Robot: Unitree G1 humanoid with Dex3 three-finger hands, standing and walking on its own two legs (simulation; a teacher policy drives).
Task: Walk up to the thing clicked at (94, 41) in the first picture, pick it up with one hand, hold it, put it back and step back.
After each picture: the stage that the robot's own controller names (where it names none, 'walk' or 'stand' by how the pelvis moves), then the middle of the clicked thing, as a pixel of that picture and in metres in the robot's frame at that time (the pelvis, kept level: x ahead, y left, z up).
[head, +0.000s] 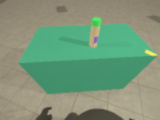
stand; (94, 34) +0.69 +0.01 +0.12
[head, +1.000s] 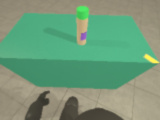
walk; (82, 28) +0.58 +0.11 +0.15
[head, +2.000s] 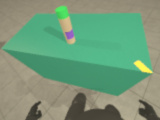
walk; (67, 27) +0.58 +0.23 +0.16
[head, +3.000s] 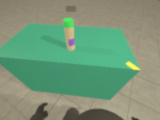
stand; (69, 36) +0.59 +0.20 +0.15
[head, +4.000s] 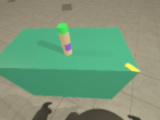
stand; (65, 41) +0.55 +0.22 +0.12
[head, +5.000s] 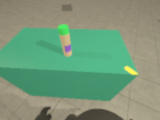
stand; (65, 42) +0.54 +0.22 +0.12
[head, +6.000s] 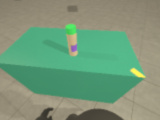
stand; (72, 41) +0.55 +0.17 +0.12
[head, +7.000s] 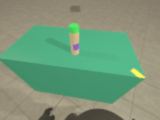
stand; (74, 40) +0.57 +0.16 +0.12
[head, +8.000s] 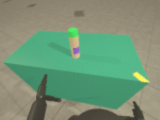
rise first; (74, 44) +0.54 +0.18 +0.12
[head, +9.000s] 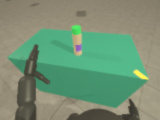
go down; (77, 41) +0.58 +0.16 +0.13
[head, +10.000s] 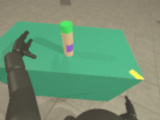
go down; (67, 41) +0.52 +0.17 +0.13
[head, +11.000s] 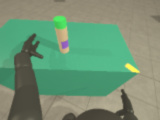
close in; (62, 37) +0.54 +0.18 +0.14
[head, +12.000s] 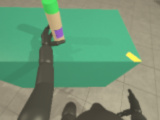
close; (55, 24) +0.57 +0.20 +0.17
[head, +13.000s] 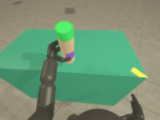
lift; (67, 47) +0.37 +0.14 +0.25
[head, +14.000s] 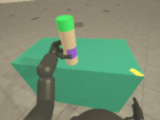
lift; (69, 44) +0.32 +0.14 +0.31
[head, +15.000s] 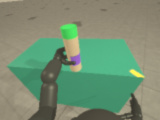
hold; (72, 51) +0.32 +0.12 +0.28
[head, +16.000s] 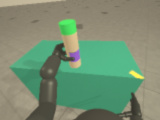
hold; (71, 47) +0.32 +0.12 +0.30
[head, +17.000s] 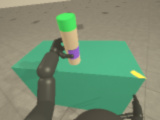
crouch; (71, 43) +0.30 +0.11 +0.33
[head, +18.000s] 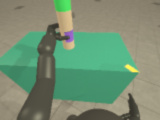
crouch; (66, 27) +0.44 +0.15 +0.33
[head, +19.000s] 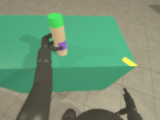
lower; (59, 38) +0.50 +0.17 +0.15
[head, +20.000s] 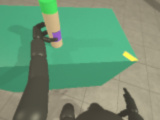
lower; (53, 27) +0.53 +0.18 +0.18
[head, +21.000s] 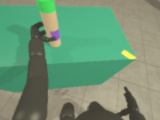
lower; (51, 26) +0.54 +0.18 +0.18
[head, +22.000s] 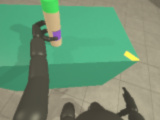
lower; (53, 25) +0.54 +0.17 +0.18
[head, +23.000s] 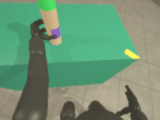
loosen; (51, 23) +0.54 +0.18 +0.19
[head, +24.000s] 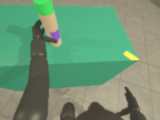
withdraw; (51, 26) +0.53 +0.19 +0.18
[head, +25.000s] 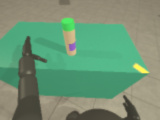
sink last; (70, 39) +0.51 +0.16 +0.16
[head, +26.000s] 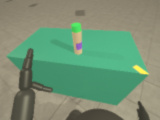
stand; (77, 40) +0.57 +0.17 +0.15
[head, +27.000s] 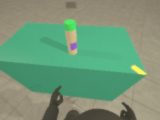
stand; (71, 39) +0.53 +0.17 +0.15
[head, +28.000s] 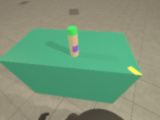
stand; (73, 42) +0.56 +0.17 +0.12
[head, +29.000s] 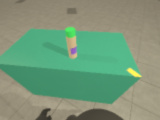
stand; (71, 44) +0.54 +0.18 +0.12
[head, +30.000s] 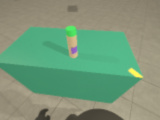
stand; (72, 43) +0.53 +0.17 +0.12
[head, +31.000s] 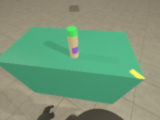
stand; (73, 44) +0.53 +0.17 +0.12
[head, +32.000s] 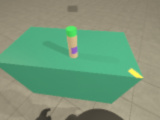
stand; (72, 43) +0.53 +0.17 +0.12
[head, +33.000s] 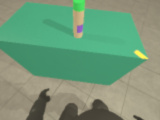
walk; (78, 21) +0.64 +0.14 +0.15
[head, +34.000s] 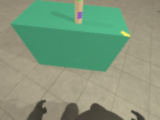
walk; (78, 9) +0.91 +0.20 +0.13
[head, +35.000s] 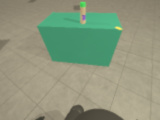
walk; (83, 13) +1.22 +0.24 +0.13
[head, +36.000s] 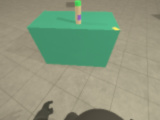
stand; (78, 13) +1.14 +0.20 +0.13
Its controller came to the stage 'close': yes
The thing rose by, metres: 0.21
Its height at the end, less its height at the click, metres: +0.00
